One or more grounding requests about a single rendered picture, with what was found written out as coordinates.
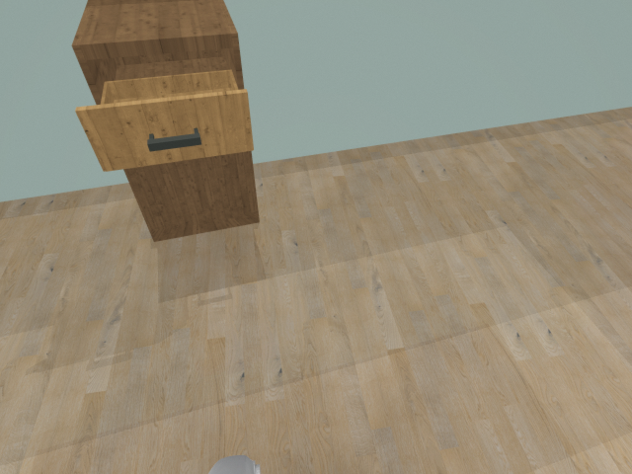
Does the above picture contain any cabinet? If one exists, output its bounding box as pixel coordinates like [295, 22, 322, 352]
[72, 0, 260, 242]

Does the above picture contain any handle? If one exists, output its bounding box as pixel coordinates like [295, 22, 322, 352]
[147, 128, 201, 152]

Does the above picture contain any drawer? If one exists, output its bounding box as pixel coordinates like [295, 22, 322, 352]
[75, 69, 254, 172]

